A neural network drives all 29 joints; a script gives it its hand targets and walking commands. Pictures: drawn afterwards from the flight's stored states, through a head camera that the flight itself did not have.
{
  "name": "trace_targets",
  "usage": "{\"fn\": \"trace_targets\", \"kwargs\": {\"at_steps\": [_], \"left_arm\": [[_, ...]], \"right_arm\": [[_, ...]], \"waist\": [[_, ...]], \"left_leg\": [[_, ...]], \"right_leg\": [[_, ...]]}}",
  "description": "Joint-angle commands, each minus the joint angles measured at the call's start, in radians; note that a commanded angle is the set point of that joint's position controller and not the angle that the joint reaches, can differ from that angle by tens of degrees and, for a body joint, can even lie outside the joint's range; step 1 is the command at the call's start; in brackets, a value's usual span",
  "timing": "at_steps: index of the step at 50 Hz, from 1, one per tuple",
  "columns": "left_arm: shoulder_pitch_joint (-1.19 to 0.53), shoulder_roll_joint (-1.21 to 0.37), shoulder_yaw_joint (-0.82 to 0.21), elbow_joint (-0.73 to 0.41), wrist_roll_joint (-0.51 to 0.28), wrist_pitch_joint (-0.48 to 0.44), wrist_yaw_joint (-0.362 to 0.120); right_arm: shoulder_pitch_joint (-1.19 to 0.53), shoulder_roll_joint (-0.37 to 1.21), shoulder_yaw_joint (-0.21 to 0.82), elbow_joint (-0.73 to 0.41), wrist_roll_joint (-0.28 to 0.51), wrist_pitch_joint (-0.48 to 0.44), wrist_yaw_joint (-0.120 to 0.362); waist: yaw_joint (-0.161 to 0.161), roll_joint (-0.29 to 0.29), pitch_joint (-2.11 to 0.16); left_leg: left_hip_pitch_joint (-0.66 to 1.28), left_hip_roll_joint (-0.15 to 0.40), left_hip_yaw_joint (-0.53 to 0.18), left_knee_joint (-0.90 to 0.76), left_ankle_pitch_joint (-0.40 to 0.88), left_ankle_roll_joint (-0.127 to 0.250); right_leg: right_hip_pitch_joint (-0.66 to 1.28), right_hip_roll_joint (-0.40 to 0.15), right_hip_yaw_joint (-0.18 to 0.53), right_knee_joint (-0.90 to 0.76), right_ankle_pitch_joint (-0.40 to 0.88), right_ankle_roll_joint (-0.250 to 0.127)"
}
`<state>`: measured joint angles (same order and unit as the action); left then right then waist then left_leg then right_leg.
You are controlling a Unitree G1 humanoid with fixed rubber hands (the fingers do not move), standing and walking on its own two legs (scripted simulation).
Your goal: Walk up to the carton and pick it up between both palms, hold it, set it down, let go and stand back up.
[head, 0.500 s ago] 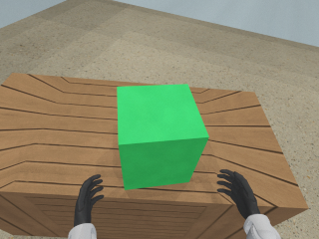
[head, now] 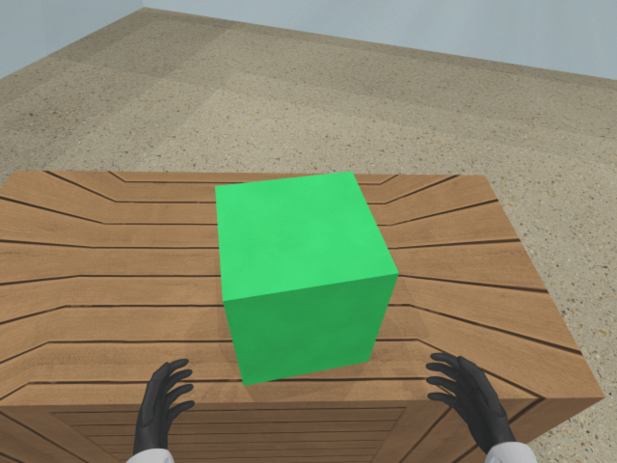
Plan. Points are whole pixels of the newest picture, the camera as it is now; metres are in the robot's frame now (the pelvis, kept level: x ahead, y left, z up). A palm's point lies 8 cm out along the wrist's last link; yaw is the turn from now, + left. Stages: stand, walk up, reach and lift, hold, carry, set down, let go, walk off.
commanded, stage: set down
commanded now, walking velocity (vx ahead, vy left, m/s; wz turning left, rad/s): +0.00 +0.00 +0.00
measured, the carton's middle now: (297, 279) +0.40 +0.05 -0.02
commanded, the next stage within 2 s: none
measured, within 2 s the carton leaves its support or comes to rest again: neither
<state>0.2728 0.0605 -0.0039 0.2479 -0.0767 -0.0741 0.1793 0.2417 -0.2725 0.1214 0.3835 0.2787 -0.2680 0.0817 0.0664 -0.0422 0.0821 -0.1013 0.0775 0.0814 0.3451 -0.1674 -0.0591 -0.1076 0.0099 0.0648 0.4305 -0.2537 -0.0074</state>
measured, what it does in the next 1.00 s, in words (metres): stands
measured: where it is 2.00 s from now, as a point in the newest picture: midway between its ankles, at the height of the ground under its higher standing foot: outside the picture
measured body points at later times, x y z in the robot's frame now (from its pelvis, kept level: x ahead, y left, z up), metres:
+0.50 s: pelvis +0.02 +0.02 +0.00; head +0.02 +0.03 +0.45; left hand +0.16 +0.24 -0.06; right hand +0.21 -0.18 -0.05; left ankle +0.01 +0.16 -0.74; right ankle -0.01 -0.12 -0.74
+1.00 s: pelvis +0.01 +0.02 +0.00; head +0.01 +0.03 +0.45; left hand +0.15 +0.26 -0.08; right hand +0.20 -0.18 -0.07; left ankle +0.01 +0.16 -0.74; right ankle -0.01 -0.12 -0.74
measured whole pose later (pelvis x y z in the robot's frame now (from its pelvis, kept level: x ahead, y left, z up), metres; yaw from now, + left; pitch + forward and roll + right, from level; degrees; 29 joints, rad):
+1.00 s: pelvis +0.01 +0.02 +0.00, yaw +2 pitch -4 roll +0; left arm 0.27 0.19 0.00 0.41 -0.05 0.07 0.06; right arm 0.22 -0.18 0.04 0.61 0.09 -0.19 0.05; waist 0.07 -0.04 0.07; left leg -0.10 0.05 0.05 0.35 -0.18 -0.04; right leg -0.06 -0.02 0.04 0.37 -0.25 0.02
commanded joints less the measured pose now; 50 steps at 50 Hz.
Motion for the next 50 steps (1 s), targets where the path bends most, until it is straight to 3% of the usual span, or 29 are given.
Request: {"fn": "trace_targets", "kwargs": {"at_steps": [1,8,13,15,17,20,22,29,30,33,35,36,38,40,41,46,47,48,49,50], "left_arm": [[-0.049,0.051,0.022,-0.174,0.020,-0.059,-0.007],[-0.011,0.084,0.017,-0.203,0.024,-0.068,-0.019],[-0.010,0.101,0.004,-0.157,0.023,-0.065,-0.038],[-0.012,0.117,0.008,-0.197,0.019,-0.068,-0.036],[-0.003,0.107,0.003,-0.155,0.029,-0.055,-0.040],[-0.002,0.124,0.010,-0.127,0.023,-0.040,-0.055],[-0.019,0.122,0.002,-0.103,0.029,-0.027,-0.057],[-0.048,0.138,0.014,-0.036,0.039,0.023,-0.075],[-0.046,0.151,0.022,-0.090,0.031,0.021,-0.072],[-0.063,0.163,0.029,-0.033,0.037,0.042,-0.085],[-0.067,0.175,0.031,-0.083,0.025,0.042,-0.081],[-0.070,0.171,0.028,-0.040,0.034,0.054,-0.085],[-0.064,0.176,0.036,-0.063,0.045,0.061,-0.087],[-0.082,0.184,0.034,-0.006,0.043,0.081,-0.101],[-0.090,0.181,0.031,-0.054,0.038,0.072,-0.092],[-0.104,0.211,0.041,-0.005,0.034,0.090,-0.108],[-0.103,0.222,0.042,-0.066,0.024,0.082,-0.107],[-0.103,0.222,0.040,-0.009,0.031,0.091,-0.117],[-0.107,0.223,0.043,-0.038,0.025,0.088,-0.111],[-0.108,0.227,0.042,0.038,0.030,0.103,-0.126]], "right_arm": [[-0.098,-0.128,-0.075,-0.144,-0.008,-0.061,0.002],[-0.049,-0.093,-0.073,-0.121,-0.015,-0.071,-0.005],[-0.053,-0.081,-0.087,-0.073,-0.048,-0.066,-0.006],[-0.061,-0.086,-0.093,-0.086,-0.047,-0.070,-0.007],[-0.058,-0.090,-0.101,-0.026,-0.061,-0.062,-0.001],[-0.059,-0.082,-0.104,-0.048,-0.073,-0.058,-0.013],[-0.084,-0.093,-0.116,-0.012,-0.085,-0.047,-0.009],[-0.109,-0.082,-0.123,0.034,-0.118,-0.009,-0.010],[-0.098,-0.077,-0.116,-0.003,-0.114,-0.011,-0.011],[-0.105,-0.061,-0.113,0.036,-0.136,0.009,-0.018],[-0.111,-0.061,-0.118,-0.018,-0.133,0.004,-0.019],[-0.108,-0.066,-0.121,0.048,-0.146,0.018,-0.016],[-0.098,-0.060,-0.125,0.038,-0.145,0.017,-0.019],[-0.104,-0.038,-0.120,0.073,-0.161,0.032,-0.025],[-0.117,-0.055,-0.131,0.041,-0.159,0.021,-0.019],[-0.126,-0.040,-0.140,0.077,-0.188,0.025,-0.036],[-0.122,-0.035,-0.142,0.041,-0.184,0.014,-0.039],[-0.115,-0.031,-0.140,0.075,-0.199,0.023,-0.042],[-0.121,-0.035,-0.142,0.067,-0.191,0.016,-0.040],[-0.116,-0.026,-0.141,0.117,-0.211,0.028,-0.048]], "waist": [[0.014,-0.030,-0.133],[0.009,0.011,-0.166],[-0.003,0.019,-0.162],[0.007,0.036,-0.179],[0.003,0.052,-0.156],[-0.002,0.008,-0.147],[0.000,0.028,-0.142],[0.000,0.012,-0.094],[0.007,0.014,-0.118],[0.004,0.008,-0.089],[0.013,0.008,-0.130],[0.010,0.028,-0.111],[0.010,0.049,-0.117],[0.002,0.032,-0.087],[0.012,0.044,-0.121],[0.004,0.042,-0.121],[0.008,0.030,-0.164],[-0.005,0.026,-0.127],[0.000,0.043,-0.143],[-0.013,0.022,-0.118]], "left_leg": [[0.211,-0.081,0.019,0.011,0.242,0.026],[0.238,-0.089,0.017,0.029,0.335,0.013],[0.228,-0.089,0.007,0.030,0.312,0.004],[0.233,-0.088,0.006,0.029,0.338,-0.003],[0.246,-0.086,0.002,0.032,0.349,-0.009],[0.236,-0.092,0.003,0.028,0.333,0.000],[0.234,-0.086,-0.004,0.027,0.336,-0.008],[0.214,-0.091,0.004,0.003,0.260,0.002],[0.216,-0.091,0.003,0.006,0.280,0.003],[0.209,-0.098,0.008,0.000,0.259,0.008],[0.205,-0.097,0.009,0.003,0.266,0.011],[0.205,-0.096,0.011,0.002,0.257,0.006],[0.208,-0.097,0.010,0.002,0.262,0.002],[0.185,-0.103,0.016,0.001,0.221,0.010],[0.189,-0.096,0.012,-0.001,0.232,0.006],[0.182,-0.099,0.012,0.011,0.231,0.009],[0.185,-0.097,0.010,0.012,0.243,0.011],[0.183,-0.101,0.011,0.008,0.223,0.015],[0.187,-0.096,0.008,0.009,0.229,0.013],[0.180,-0.100,0.013,0.011,0.206,0.017]], "right_leg": [[-0.142,0.024,-0.021,-0.153,0.150,-0.017],[-0.109,0.017,-0.020,-0.154,0.235,-0.009],[-0.124,0.018,-0.030,-0.162,0.195,-0.017],[-0.117,0.020,-0.037,-0.158,0.202,-0.015],[-0.129,0.026,-0.040,-0.163,0.185,-0.021],[-0.120,0.026,-0.041,-0.170,0.199,-0.013],[-0.139,0.031,-0.052,-0.165,0.175,-0.018],[-0.134,0.027,-0.057,-0.184,0.117,-0.017],[-0.114,0.026,-0.058,-0.177,0.144,-0.014],[-0.118,0.020,-0.054,-0.183,0.132,-0.009],[-0.119,0.019,-0.063,-0.173,0.144,-0.003],[-0.128,0.019,-0.061,-0.175,0.127,-0.009],[-0.117,0.019,-0.065,-0.176,0.136,-0.012],[-0.117,0.013,-0.059,-0.183,0.107,-0.006],[-0.121,0.019,-0.071,-0.171,0.113,-0.010],[-0.117,0.014,-0.074,-0.163,0.126,-0.004],[-0.102,0.016,-0.076,-0.162,0.138,-0.003],[-0.112,0.011,-0.073,-0.166,0.135,-0.002],[-0.114,0.015,-0.078,-0.159,0.131,-0.003],[-0.122,0.011,-0.075,-0.167,0.116,0.001]]}}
